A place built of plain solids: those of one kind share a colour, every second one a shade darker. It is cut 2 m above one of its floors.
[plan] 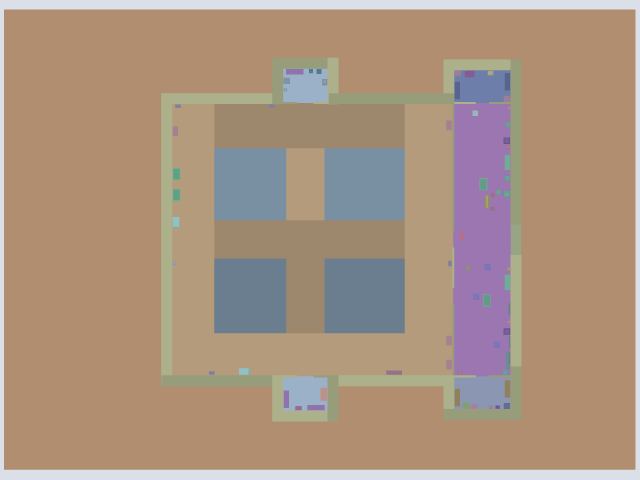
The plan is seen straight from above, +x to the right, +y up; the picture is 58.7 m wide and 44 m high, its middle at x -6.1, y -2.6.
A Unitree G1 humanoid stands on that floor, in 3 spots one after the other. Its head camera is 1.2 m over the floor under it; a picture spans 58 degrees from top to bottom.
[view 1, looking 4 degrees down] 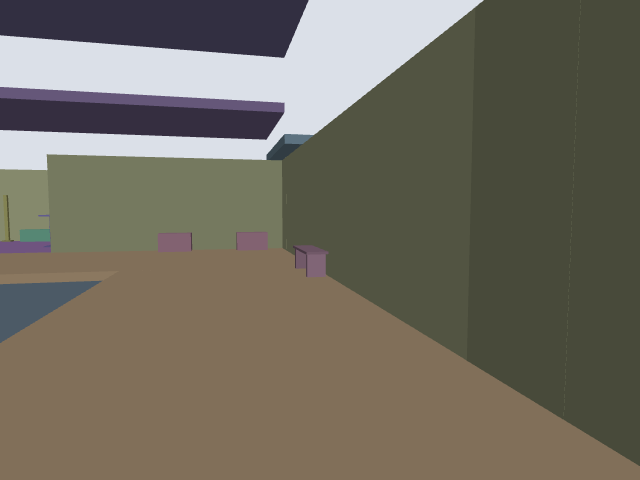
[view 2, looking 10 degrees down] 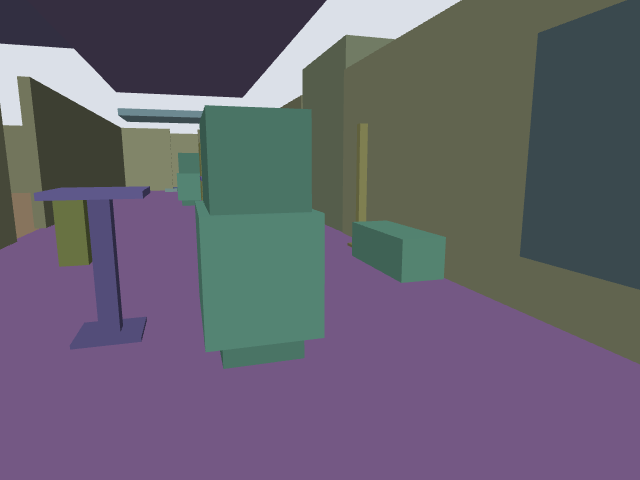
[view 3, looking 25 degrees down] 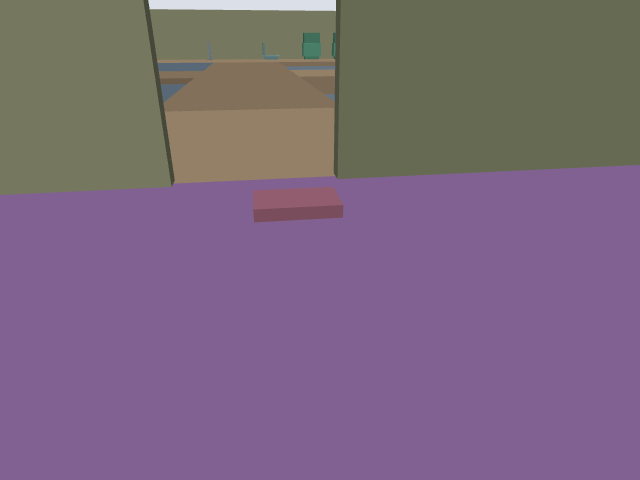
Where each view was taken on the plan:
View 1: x -7.44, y -13.10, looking -13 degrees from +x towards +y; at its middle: wall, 8.47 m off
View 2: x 8.79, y -11.04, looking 73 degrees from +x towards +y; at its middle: cart_foyer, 2.51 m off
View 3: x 10.06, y -2.57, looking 171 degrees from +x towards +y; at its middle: floor_foyer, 2.84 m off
